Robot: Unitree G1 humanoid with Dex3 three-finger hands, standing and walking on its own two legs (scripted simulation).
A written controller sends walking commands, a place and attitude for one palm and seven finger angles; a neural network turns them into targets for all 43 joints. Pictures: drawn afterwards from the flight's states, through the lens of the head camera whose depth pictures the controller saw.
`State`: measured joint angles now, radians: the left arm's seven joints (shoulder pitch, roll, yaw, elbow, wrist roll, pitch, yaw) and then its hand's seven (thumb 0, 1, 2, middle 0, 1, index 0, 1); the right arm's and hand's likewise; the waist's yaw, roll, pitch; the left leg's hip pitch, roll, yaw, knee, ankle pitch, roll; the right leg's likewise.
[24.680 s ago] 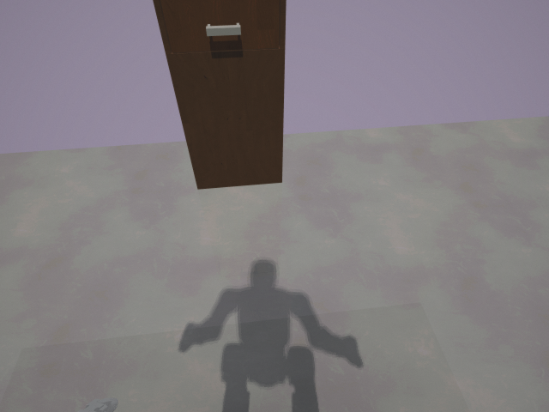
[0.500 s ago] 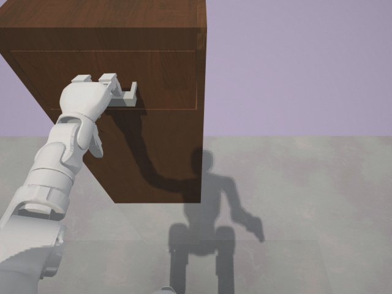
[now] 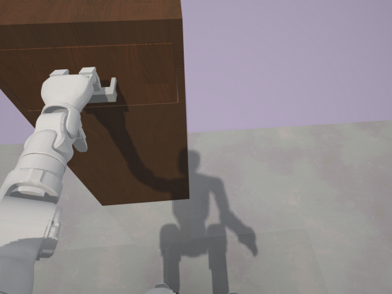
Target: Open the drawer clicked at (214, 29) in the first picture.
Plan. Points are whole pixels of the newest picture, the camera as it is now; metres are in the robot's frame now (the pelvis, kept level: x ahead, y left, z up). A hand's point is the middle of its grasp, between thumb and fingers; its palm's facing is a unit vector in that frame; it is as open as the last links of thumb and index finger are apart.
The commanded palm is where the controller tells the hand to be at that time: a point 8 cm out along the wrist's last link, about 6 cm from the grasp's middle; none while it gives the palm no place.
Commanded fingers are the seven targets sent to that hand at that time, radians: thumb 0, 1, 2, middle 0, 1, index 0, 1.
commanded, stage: lower the fingers behind the handle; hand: left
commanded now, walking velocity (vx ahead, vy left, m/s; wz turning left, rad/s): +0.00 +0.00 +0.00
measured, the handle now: (90, 89) +0.57 +0.24 +0.07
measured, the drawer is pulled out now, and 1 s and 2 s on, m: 0.00 0.00 0.00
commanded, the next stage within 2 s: lift the fingers back up to retry in 0.28 s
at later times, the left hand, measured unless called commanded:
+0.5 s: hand (79, 110) +0.48 +0.24 +0.09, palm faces -0.03 -0.01 -1.00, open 13.9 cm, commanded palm +0.47 +0.24 +0.13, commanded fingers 0.00 -0.50 0.30 -0.30 -1.20 -0.30 -1.20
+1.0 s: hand (70, 90) +0.49 +0.25 +0.14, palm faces +0.03 -0.03 -1.00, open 13.9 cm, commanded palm +0.47 +0.24 +0.19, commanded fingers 0.00 -0.50 0.30 -0.30 -1.20 -0.30 -1.20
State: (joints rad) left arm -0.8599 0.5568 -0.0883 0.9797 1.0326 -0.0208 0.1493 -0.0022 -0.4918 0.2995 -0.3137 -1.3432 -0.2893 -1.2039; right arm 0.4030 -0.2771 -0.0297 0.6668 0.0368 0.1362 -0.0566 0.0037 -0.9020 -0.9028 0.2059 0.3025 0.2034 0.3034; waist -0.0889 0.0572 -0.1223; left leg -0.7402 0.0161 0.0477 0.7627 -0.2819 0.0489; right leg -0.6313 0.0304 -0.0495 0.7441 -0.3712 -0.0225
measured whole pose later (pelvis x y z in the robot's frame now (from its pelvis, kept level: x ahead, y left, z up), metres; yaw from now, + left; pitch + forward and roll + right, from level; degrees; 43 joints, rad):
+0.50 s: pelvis +0.00 +0.00 +0.00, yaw +0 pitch +15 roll -2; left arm -0.86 0.56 -0.08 0.96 1.02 -0.01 0.13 0.00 -0.49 0.30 -0.31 -1.35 -0.31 -1.21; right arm 0.36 -0.26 -0.02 0.64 0.04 0.13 -0.05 0.00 -0.90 -0.90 0.21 0.30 0.20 0.30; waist -0.09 0.06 -0.13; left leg -0.75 0.02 0.04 0.77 -0.29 0.05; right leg -0.64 0.04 -0.05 0.75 -0.37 -0.02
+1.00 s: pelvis +0.04 +0.01 +0.02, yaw +0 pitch +12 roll -1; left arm -0.76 0.53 -0.08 0.76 0.98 0.04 0.07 0.00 -0.49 0.30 -0.32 -1.20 -0.32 -1.20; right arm 0.30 -0.26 -0.04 0.67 0.05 0.14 -0.05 0.00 -0.90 -0.90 0.21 0.30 0.20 0.30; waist -0.04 0.07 -0.11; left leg -0.56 0.00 0.05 0.64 -0.29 0.05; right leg -0.45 0.02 -0.04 0.60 -0.36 -0.01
